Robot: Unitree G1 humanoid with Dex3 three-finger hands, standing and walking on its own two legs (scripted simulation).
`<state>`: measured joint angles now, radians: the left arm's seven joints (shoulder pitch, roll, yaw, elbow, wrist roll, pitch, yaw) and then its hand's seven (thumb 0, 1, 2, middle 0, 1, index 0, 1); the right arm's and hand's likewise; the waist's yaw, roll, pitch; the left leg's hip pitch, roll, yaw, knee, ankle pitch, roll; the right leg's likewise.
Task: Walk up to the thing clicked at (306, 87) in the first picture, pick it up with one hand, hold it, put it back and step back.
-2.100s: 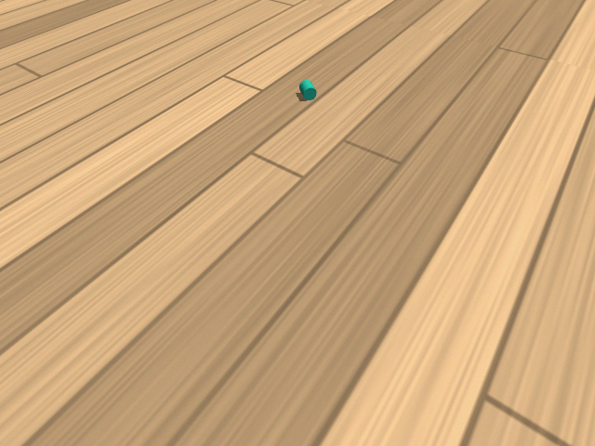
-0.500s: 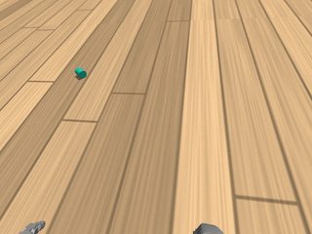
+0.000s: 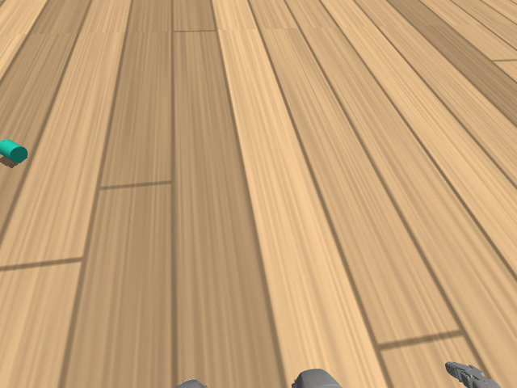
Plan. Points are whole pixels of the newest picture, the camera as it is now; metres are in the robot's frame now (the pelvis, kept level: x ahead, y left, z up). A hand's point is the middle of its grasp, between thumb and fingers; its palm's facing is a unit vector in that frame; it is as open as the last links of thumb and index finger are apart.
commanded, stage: walk up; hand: left
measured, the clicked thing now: (12, 150) +1.36 +1.09 -0.70
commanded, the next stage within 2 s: none
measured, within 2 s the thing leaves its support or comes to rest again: neither
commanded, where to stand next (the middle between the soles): +0.92 +1.11 m, yaw -34 degrees
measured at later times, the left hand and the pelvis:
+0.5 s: hand (32, 278) +0.35 +0.38 -0.07, palm faces -0.12 -0.83 -0.55, open 7.3 cm; pelvis +0.19 +0.11 +0.02, yaw -9 degrees
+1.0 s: hand out of the picture +0.51 +0.55 -0.12, palm faces -0.33 -0.80 -0.50, open 7.4 cm; pelvis +0.37 +0.28 +0.02, yaw -17 degrees
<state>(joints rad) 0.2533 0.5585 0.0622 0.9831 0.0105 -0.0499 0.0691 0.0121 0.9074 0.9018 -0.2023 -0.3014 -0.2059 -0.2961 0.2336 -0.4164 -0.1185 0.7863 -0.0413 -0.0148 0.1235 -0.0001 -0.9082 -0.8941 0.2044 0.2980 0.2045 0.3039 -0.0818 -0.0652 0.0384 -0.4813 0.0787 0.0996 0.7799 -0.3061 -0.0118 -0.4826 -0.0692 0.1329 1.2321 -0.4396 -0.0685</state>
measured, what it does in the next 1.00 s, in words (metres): walks ahead, turning right: right foot, then left foot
